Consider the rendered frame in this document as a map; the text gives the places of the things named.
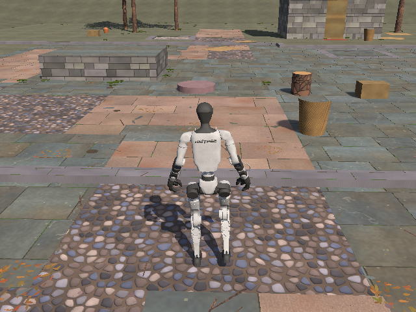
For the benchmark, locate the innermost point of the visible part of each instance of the robot right hand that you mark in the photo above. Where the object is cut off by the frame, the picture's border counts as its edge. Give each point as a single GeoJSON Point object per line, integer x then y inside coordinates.
{"type": "Point", "coordinates": [244, 181]}

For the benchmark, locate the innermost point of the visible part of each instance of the robot right forearm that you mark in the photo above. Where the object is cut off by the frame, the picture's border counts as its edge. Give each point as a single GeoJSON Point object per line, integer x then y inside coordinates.
{"type": "Point", "coordinates": [240, 169]}

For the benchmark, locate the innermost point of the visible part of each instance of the left robot foot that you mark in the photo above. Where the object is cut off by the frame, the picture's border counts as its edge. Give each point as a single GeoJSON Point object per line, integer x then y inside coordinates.
{"type": "Point", "coordinates": [197, 261]}

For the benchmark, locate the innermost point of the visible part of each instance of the robot left hand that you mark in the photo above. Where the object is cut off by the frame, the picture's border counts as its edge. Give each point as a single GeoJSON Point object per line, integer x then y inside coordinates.
{"type": "Point", "coordinates": [171, 183]}

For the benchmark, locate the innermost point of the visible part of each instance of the robot left upper arm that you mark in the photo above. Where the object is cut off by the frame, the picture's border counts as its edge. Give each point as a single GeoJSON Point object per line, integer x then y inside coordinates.
{"type": "Point", "coordinates": [182, 148]}

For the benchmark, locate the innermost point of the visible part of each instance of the robot head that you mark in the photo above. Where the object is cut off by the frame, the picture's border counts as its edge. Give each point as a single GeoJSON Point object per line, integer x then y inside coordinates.
{"type": "Point", "coordinates": [204, 111]}

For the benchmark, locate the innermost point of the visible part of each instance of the robot left forearm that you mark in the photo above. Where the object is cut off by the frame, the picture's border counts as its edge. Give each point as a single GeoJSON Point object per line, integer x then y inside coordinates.
{"type": "Point", "coordinates": [174, 172]}

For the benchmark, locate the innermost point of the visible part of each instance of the robot right upper arm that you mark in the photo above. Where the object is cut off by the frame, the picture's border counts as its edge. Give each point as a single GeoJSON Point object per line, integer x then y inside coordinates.
{"type": "Point", "coordinates": [230, 146]}

